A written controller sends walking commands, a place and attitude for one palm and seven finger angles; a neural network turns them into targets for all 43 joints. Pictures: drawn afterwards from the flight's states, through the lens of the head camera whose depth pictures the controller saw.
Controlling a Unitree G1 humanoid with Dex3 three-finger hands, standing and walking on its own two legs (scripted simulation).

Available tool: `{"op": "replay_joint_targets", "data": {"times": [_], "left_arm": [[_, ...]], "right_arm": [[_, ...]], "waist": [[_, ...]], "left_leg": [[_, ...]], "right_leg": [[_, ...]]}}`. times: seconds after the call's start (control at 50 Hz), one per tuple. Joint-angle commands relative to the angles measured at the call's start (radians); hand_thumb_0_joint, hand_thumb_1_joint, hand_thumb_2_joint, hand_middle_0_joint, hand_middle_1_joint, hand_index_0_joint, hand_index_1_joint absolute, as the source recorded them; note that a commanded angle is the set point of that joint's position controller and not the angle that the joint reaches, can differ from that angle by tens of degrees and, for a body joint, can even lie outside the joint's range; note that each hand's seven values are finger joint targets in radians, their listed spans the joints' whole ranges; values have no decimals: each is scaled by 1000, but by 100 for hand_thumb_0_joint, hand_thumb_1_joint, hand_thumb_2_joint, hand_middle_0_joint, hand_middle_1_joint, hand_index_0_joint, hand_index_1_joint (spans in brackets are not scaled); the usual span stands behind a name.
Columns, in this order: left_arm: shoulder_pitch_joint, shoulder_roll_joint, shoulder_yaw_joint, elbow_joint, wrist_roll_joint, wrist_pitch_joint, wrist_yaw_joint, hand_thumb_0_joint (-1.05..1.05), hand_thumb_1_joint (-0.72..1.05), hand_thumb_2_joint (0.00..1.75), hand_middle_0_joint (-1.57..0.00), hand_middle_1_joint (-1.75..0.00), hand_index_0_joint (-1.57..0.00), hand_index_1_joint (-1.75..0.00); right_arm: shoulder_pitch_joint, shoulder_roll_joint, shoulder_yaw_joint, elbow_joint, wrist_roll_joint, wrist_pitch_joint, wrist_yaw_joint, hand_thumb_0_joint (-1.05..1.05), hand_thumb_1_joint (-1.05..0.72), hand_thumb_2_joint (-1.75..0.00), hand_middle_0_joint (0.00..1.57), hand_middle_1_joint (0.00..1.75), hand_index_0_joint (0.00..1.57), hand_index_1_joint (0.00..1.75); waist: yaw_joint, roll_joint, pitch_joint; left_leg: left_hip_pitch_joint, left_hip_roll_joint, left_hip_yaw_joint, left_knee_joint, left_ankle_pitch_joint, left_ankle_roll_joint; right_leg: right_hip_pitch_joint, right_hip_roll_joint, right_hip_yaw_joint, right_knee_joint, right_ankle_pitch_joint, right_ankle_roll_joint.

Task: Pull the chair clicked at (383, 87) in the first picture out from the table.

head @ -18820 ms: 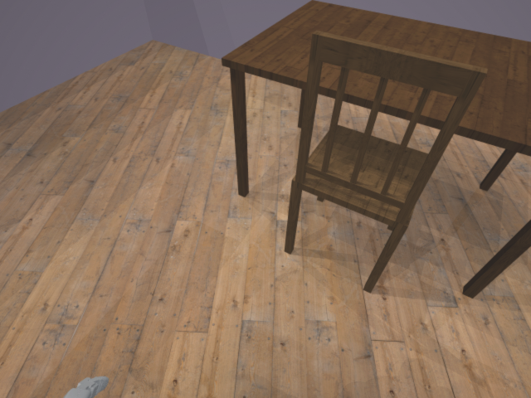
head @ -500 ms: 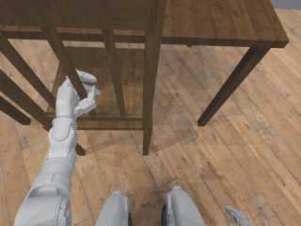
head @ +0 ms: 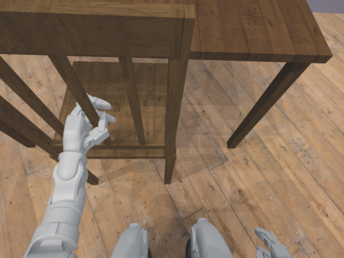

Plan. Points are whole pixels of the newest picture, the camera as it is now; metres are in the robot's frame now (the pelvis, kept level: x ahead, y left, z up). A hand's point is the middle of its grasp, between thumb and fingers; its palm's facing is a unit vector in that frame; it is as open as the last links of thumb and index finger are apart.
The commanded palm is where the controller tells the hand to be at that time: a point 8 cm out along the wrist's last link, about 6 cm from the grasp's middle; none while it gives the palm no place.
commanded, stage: hook a spindle and tug to test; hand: left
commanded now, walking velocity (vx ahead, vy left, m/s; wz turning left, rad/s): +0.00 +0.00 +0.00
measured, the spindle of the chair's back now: (90, 111) +0.42 +0.17 +0.05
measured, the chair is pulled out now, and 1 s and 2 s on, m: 0.01 0.11 0.24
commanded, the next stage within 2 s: step backward, pulling the chair out in 0.08 s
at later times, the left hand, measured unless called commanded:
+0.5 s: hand (105, 135) +0.38 +0.14 +0.03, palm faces +0.03 -0.99 -0.12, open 4.9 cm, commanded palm +0.35 +0.19 +0.03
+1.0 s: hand (114, 170) +0.30 +0.11 +0.03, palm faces -0.01 -0.99 -0.14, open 4.9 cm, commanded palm +0.28 +0.17 +0.03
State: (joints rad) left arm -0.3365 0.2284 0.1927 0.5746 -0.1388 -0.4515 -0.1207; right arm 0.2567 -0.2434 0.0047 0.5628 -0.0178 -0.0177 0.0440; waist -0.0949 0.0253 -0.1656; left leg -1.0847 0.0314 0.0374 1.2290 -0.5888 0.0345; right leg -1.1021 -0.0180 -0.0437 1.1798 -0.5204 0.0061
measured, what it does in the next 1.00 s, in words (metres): rises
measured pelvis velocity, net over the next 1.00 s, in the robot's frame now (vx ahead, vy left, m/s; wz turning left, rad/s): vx -0.04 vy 0.00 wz -0.04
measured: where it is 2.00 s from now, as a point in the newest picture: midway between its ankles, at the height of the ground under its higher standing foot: outside the picture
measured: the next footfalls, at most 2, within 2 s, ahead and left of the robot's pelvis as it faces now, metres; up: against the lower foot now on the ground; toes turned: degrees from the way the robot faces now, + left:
right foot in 1.44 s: -0.02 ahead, -0.14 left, +0.00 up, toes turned -7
left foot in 1.82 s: -0.15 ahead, +0.16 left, +0.00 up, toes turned +0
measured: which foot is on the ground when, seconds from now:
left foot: down 0.00-1.00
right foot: down 0.00-1.00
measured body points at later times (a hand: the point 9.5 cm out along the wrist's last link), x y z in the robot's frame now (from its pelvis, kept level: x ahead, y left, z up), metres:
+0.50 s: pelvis +0.02 +0.01 +0.09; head +0.11 +0.02 +0.53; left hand +0.37 +0.20 +0.04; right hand +0.11 -0.24 -0.03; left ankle -0.01 +0.10 -0.63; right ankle +0.01 -0.13 -0.63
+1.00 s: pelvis -0.04 +0.00 +0.10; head +0.03 -0.01 +0.54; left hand +0.29 +0.17 +0.04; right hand +0.04 -0.27 -0.03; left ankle -0.01 +0.10 -0.63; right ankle +0.01 -0.13 -0.63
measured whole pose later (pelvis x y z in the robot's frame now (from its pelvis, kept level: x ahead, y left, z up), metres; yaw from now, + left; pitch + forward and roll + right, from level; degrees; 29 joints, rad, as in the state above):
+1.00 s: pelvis -0.04 +0.00 +0.10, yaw -2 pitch +4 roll +0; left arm -0.36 0.17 0.04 0.93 -0.08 -0.20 0.09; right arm 0.21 -0.23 0.00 0.66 0.04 0.11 -0.11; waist -0.07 0.01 0.08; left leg -0.39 0.03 0.10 0.56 -0.24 0.02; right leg -0.43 0.00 -0.01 0.52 -0.16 0.00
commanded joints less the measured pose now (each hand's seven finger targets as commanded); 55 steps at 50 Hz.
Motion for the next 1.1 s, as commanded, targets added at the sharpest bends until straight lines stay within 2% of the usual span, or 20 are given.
{"op": "replay_joint_targets", "data": {"times": [0.0,0.12,0.16,0.18,0.22,0.24,0.28,0.32,0.34,0.36,0.4,0.46,0.5,0.54,0.58,0.68,0.76,0.9,0.96,1.08], "left_arm": [[-31,86,-7,-252,-12,-77,-12,0,90,90,-50,-145,-50,-145],[-48,88,-6,-264,-9,-77,-3,0,90,90,-50,-145,-50,-145],[-111,91,-18,-305,-8,-82,-1,0,90,90,-50,-145,-50,-145],[-342,349,38,-502,103,25,107,0,90,90,-50,-145,-50,-145],[-248,225,-33,-481,103,132,177,0,90,90,-50,-145,-50,-145],[-174,205,-36,-398,114,174,193,0,90,90,-50,-145,-50,-145],[-96,117,-104,-221,121,241,204,0,90,90,-50,-145,-50,-145],[-164,96,-135,-118,121,270,216,0,90,90,-50,-145,-50,-145],[-196,103,-134,-67,120,272,222,0,90,90,-50,-145,-50,-145],[-249,130,-117,-40,122,269,229,0,90,90,-50,-145,-50,-145],[-283,104,-143,53,122,261,226,0,90,90,-50,-145,-50,-145],[-305,100,-155,116,125,239,219,0,90,90,-50,-145,-50,-145],[-289,79,-165,148,123,229,212,0,90,90,-50,-145,-50,-145],[-271,73,-165,156,122,218,205,0,90,90,-50,-145,-50,-145],[-243,77,-160,153,120,212,200,0,90,90,-50,-145,-50,-145],[-198,99,-148,128,118,199,199,0,90,90,-50,-145,-50,-145],[-208,125,-136,130,115,196,207,0,90,90,-50,-145,-50,-145],[-247,121,-163,160,111,200,224,0,90,90,-50,-145,-50,-145],[-252,145,-150,179,106,201,230,0,90,90,-50,-145,-50,-145],[-280,117,-185,212,107,199,244,0,90,90,-50,-145,-50,-145]], "right_arm": [[79,-144,-64,-102,7,-33,-2,0,-90,-90,20,30,20,30],[74,-145,-65,-92,5,-39,-6,0,-90,-90,20,30,20,30],[69,-146,-64,-89,4,-42,-10,0,-90,-90,20,30,20,30],[109,-132,-72,-140,56,40,-55,0,-90,-90,20,30,20,30],[140,-116,-76,-158,56,53,-105,0,-90,-90,20,30,20,30],[103,-113,-69,-147,62,65,-118,0,-90,-90,20,30,20,30],[87,-110,-53,-111,65,93,-138,0,-90,-90,20,30,20,30],[94,-118,-44,-76,65,111,-150,0,-90,-90,20,30,20,30],[92,-128,-43,-65,64,116,-156,0,-90,-90,20,30,20,30],[88,-134,-46,-55,61,117,-163,0,-90,-90,20,30,20,30],[82,-134,-44,-35,61,120,-167,0,-90,-90,20,30,20,30],[65,-141,-46,-21,53,124,-165,0,-90,-90,20,30,20,30],[63,-135,-47,-15,47,125,-155,0,-90,-90,20,30,20,30],[47,-133,-50,-19,40,124,-146,0,-90,-90,20,30,20,30],[27,-134,-51,-27,37,125,-142,0,-90,-90,20,30,20,30],[28,-139,-57,-29,40,130,-150,0,-90,-90,20,30,20,30],[16,-141,-63,-18,46,128,-159,0,-90,-90,20,30,20,30],[-4,-140,-58,10,58,109,-168,0,-90,-90,20,30,20,30],[-12,-146,-62,18,62,95,-174,0,-90,-90,20,30,20,30],[-10,-145,-59,39,71,62,-170,0,-90,-90,20,30,20,30]], "waist": [[33,40,-461],[14,14,-433],[10,48,-440],[40,124,-680],[18,135,-579],[18,150,-522],[13,93,-382],[3,-38,-294],[4,-51,-271],[9,-49,-257],[12,15,-222],[26,161,-194],[32,213,-195],[40,210,-190],[48,185,-184],[43,92,-223],[43,59,-232],[44,59,-206],[47,12,-176],[50,-56,-97]], "left_leg": [[340,-7,-68,-132,658,-29],[311,-8,-69,-117,631,-27],[319,-11,-70,-113,621,-27],[667,-7,-31,-323,567,-21],[743,-9,-37,-391,661,-18],[731,6,-53,-404,711,-19],[743,53,-104,-453,820,-13],[701,71,-91,-494,796,-11],[696,81,-94,-526,779,-15],[708,85,-89,-549,785,-19],[763,106,-90,-596,810,-23],[872,146,-122,-641,977,-19],[951,166,-137,-654,1083,-21],[973,181,-141,-674,1072,-20],[955,189,-141,-691,1039,-23],[955,181,-102,-689,1038,-47],[927,166,-77,-692,901,-50],[874,130,-54,-706,671,-49],[855,104,-53,-703,530,-46],[851,52,-50,-703,237,-34]], "right_leg": [[312,22,2,-91,484,-35],[297,23,2,-85,484,-33],[288,20,3,-81,480,-35],[708,-54,105,-286,563,-54],[736,-64,81,-337,766,-46],[683,-66,82,-340,751,-41],[627,-49,57,-377,677,-23],[721,-75,63,-437,792,-17],[752,-89,72,-459,810,-16],[776,-98,77,-481,840,-16],[779,-104,80,-519,809,-14],[769,-81,63,-542,706,-16],[756,-64,54,-555,596,-16],[769,-51,48,-577,536,-18],[809,-52,55,-592,582,-24],[899,-95,93,-608,863,-39],[931,-121,120,-628,907,-49],[907,-148,142,-661,802,-50],[866,-164,171,-713,681,-55],[746,-208,218,-874,234,-65]]}}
